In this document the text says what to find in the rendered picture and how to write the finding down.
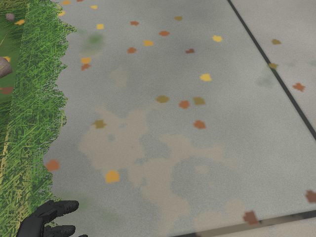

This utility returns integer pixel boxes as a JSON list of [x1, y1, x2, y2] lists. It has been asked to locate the left robot hand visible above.
[[16, 199, 88, 237]]

